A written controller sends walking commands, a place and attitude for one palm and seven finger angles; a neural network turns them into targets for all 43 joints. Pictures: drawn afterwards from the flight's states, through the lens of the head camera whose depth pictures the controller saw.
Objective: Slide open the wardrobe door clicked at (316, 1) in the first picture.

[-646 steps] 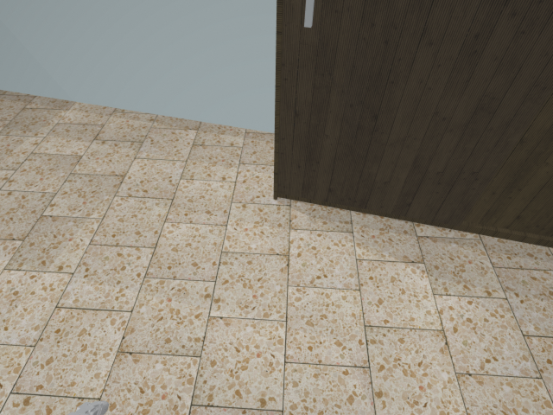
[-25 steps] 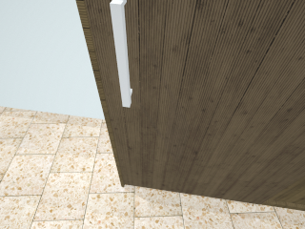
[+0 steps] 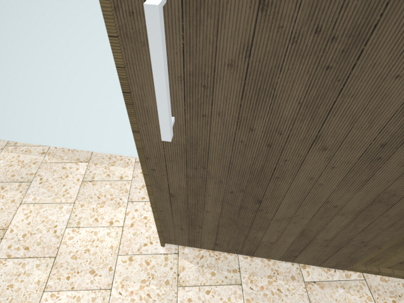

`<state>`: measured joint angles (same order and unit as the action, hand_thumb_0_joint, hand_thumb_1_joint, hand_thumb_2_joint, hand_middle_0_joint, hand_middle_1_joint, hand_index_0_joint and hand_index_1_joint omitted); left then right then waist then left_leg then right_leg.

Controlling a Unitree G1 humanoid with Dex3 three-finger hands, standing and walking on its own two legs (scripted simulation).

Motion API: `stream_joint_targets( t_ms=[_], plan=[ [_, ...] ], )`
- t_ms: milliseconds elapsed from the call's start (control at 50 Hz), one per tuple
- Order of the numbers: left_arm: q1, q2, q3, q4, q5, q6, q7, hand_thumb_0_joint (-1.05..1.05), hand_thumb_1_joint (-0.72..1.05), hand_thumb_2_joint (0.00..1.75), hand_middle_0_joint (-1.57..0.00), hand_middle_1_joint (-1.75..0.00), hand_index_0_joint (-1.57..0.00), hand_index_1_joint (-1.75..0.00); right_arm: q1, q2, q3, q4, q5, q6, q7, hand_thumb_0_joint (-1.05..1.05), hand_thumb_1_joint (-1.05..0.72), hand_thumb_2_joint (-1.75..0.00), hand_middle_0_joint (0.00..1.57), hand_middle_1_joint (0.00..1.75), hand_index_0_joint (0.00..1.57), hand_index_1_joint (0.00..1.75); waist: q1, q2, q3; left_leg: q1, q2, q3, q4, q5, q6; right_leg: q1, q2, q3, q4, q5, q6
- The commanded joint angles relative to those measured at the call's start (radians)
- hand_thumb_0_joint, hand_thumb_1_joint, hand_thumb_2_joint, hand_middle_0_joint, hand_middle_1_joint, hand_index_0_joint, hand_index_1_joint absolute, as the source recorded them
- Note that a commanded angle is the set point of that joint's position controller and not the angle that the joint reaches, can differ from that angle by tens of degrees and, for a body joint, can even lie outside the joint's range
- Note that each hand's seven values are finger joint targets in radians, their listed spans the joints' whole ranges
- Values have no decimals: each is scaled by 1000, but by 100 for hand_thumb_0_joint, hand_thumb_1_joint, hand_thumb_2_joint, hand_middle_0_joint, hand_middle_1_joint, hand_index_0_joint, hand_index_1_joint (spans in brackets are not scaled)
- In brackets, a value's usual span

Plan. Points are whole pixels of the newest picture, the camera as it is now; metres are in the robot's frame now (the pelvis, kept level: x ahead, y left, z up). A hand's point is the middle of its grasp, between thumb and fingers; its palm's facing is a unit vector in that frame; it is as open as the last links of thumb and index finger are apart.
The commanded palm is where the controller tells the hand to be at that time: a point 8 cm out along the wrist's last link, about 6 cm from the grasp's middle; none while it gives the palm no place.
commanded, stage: look again from close up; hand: left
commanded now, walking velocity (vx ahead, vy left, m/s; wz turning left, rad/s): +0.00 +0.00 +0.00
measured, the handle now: (164, 78) +0.47 +0.11 +0.22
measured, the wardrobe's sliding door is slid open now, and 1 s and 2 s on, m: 0.00 0.00 0.00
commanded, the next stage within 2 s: raise the hand with hooked fingers in 0.40 s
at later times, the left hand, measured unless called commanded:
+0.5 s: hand out of the picture +0.06 +0.24 -0.16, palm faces -0.01 -0.95 -0.32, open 7.4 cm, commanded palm +0.09 +0.29 -0.08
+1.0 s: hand (66, 278) +0.16 +0.25 +0.00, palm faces +0.00 -1.00 -0.03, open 9.1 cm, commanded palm +0.13 +0.30 +0.02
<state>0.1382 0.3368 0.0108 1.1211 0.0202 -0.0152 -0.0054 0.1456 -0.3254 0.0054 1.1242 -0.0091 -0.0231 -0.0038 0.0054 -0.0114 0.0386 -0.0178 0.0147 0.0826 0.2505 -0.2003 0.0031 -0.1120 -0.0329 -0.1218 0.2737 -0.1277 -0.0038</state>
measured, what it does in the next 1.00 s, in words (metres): lowers itself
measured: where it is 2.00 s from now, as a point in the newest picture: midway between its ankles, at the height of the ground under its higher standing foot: outside the picture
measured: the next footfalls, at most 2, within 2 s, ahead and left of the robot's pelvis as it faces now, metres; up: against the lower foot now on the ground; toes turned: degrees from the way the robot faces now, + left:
none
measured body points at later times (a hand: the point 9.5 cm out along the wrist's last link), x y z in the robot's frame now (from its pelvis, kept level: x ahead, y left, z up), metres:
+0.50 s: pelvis +0.00 +0.00 +0.00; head +0.01 +0.00 +0.45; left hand +0.07 +0.29 -0.14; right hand +0.07 -0.30 -0.13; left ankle -0.04 +0.11 -0.75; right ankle +0.01 -0.11 -0.75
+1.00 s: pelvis -0.04 -0.01 -0.06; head +0.00 +0.00 +0.39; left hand +0.15 +0.31 +0.00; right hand +0.16 -0.26 -0.12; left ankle -0.04 +0.11 -0.75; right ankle +0.01 -0.11 -0.75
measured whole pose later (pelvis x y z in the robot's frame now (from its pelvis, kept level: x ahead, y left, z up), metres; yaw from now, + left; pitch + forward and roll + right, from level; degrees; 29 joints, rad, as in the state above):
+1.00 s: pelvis -0.04 -0.01 -0.06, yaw +1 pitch +6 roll -1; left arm 0.25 0.34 0.43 0.24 -0.43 -0.38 -0.62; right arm 0.20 -0.29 0.01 0.59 0.05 -0.31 -0.08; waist 0.04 0.00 -0.02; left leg -0.57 0.06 0.03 0.95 -0.48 -0.01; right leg -0.62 -0.04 -0.15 0.89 -0.37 -0.04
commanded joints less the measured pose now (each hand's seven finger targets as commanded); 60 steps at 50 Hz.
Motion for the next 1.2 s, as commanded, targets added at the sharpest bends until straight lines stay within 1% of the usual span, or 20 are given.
stream_joint_targets(
  t_ms=[0, 460, 480, 500, 520, 540, 560, 580, 600, 640, 660, 680, 740, 780, 840, 920, 960, 1060, 1140, 1180],
  plan=[
    [-32, 204, 34, -58, -2, -26, 18, 0, 90, 90, -20, -30, -20, -30, -22, -209, -35, -60, -3, -23, -10, 0, -90, -90, 20, 30, 20, 30, -1, 19, -58, -72, 138, -116, -54, 158, 7, 74, -132, 141, -27, 162, -16],
    [-31, 206, 36, -57, -1, -26, 17, 0, 90, 90, -20, -30, -20, -30, -22, -205, -35, -61, -3, -23, -10, 0, -90, -90, 20, 30, 20, 30, 0, 18, -55, -69, 139, -116, -53, 166, 6, 76, -130, 138, -29, 168, -16],
    [83, 43, 6, -43, -5, -43, 50, 0, 90, 90, -20, -30, -20, -30, 16, -95, -22, -102, 3, -27, 4, 0, -90, -90, 20, 30, 20, 30, -10, 115, -49, -130, 161, -38, 117, 189, 1, 10, -144, 166, 106, 293, -4],
    [-623, 423, 405, -1319, -165, -242, 6, 0, 88, 89, -20, -32, -20, -32, 31, -110, -53, -414, 53, -125, -47, 0, -90, -90, 20, 30, 20, 30, -57, 195, -409, 62, -50, -107, 101, 364, -21, 150, -3, 93, 135, 351, -40],
    [-67, 375, 389, -986, -115, -211, 1, 0, 85, 88, -20, -33, -20, -33, -37, -126, -59, -427, 31, -192, -74, 0, -90, -90, 20, 30, 20, 30, 56, 281, -309, 11, -8, -47, 111, 480, -4, 82, -10, 60, 162, 213, -67],
    [133, 105, 266, -945, -192, -170, -31, 0, 83, 87, -21, -34, -21, -34, 23, -60, -55, -426, 53, -214, -68, 0, -90, -90, 20, 30, 20, 30, -13, 228, -233, 24, 8, -58, 131, 515, -22, -10, 8, 32, 159, 209, -54],
    [161, 38, 263, -929, -216, -183, -61, 0, 81, 86, -21, -36, -21, -36, 49, -70, -72, -434, 52, -239, -50, 0, -90, -90, 20, 30, 20, 30, 3, 219, -168, -17, 9, -69, 157, 486, -40, -32, 0, 26, 158, 170, -46],
    [135, 52, 270, -1015, -234, -237, -91, 0, 78, 85, -21, -37, -21, -37, 25, -82, -85, -487, 41, -250, -49, 0, -90, -90, 20, 30, 20, 30, -7, 90, -73, -123, 14, -70, 186, 350, -25, -113, 8, 16, 182, 130, -31],
    [205, 81, 340, -935, -256, -292, -125, 0, 76, 84, -21, -39, -21, -39, 26, -87, -98, -503, 33, -261, -53, 0, -90, -90, 20, 30, 20, 30, 7, -52, -54, -220, 3, -69, 221, 211, -14, -163, 11, 9, 212, 68, -20],
    [322, 43, 364, -805, -296, -411, -232, 0, 71, 82, -21, -42, -21, -42, 11, -83, -95, -538, 36, -275, -51, 0, -90, -90, 20, 30, 20, 30, 26, -170, 4, -420, -19, -64, 296, -11, -10, -297, 17, 21, 285, -132, -10],
    [371, 71, 420, -746, -315, -471, -293, 0, 69, 81, -22, -43, -22, -43, 11, -85, -96, -557, 42, -279, -43, 0, -90, -90, 20, 30, 20, 30, 57, -107, 21, -477, -30, -57, 333, -51, -19, -318, 10, 42, 322, -173, -26],
    [344, 52, 387, -780, -338, -533, -365, 0, 67, 80, -22, -45, -22, -45, 1, -87, -88, -585, 42, -287, -33, 0, -90, -90, 20, 30, 20, 30, 49, -82, -31, -511, -39, -49, 382, -83, -17, -350, 8, 59, 364, -208, -25],
    [212, 175, 464, -829, -402, -628, -552, 0, 60, 77, -22, -50, -22, -50, 1, -103, -79, -662, 52, -323, -28, 0, -90, -90, 20, 30, 20, 30, 26, -64, -204, -611, -42, -50, 528, -136, -3, -378, -14, 156, 430, -300, -20],
    [114, 248, 529, -901, -479, -605, -655, 0, 55, 75, -22, -53, -22, -53, 17, -111, -73, -704, 61, -334, -38, 0, -90, -90, 20, 30, 20, 30, 17, -34, -302, -623, -37, -48, 584, -125, 7, -325, -26, 220, 425, -323, -16],
    [-16, 257, 540, -1044, -538, -525, -679, 0, 48, 72, -23, -57, -23, -57, 18, -97, -59, -720, 64, -343, -67, 0, -90, -90, 20, 30, 20, 30, 4, 15, -350, -594, -25, -60, 593, -110, 23, -286, -19, 229, 403, -311, -2],
    [-36, 266, 498, -1135, -484, -425, -620, 0, 39, 68, -24, -63, -24, -63, 41, -93, -48, -692, 57, -353, -90, 0, -90, -90, 20, 30, 20, 30, -12, 75, -273, -554, -9, -81, 553, -74, 29, -308, 2, 181, 400, -231, -6],
    [-28, 270, 484, -1189, -461, -380, -597, 0, 34, 66, -24, -66, -24, -66, 41, -87, -45, -690, 56, -359, -93, 0, -90, -90, 20, 30, 20, 30, -3, 132, -261, -514, -6, -87, 521, -44, 28, -296, 7, 155, 403, -170, -13],
    [59, 295, 545, -1212, -456, -287, -537, 0, 22, 61, -25, -74, -25, -74, 22, -77, -30, -702, 59, -360, -91, 0, -90, -90, 20, 30, 20, 30, 26, 106, -228, -481, -4, -100, 439, -30, 18, -239, 18, 98, 364, -148, -13],
    [63, 263, 526, -1248, -463, -245, -507, 0, 13, 57, -25, -80, -25, -80, 18, -73, -18, -710, 68, -373, -91, 0, -90, -90, 20, 30, 20, 30, 24, 124, -218, -434, -4, -101, 381, -69, 14, -244, 20, 71, 329, -180, -6],
    [17, 277, 530, -1246, -464, -223, -504, 0, 8, 55, -26, -82, -26, -82, 25, -81, -14, -704, 69, -375, -93, 0, -90, -90, 20, 30, 20, 30, 21, 77, -203, -420, -1, -104, 353, -64, 14, -214, 25, 66, 306, -175, -6]
  ],
)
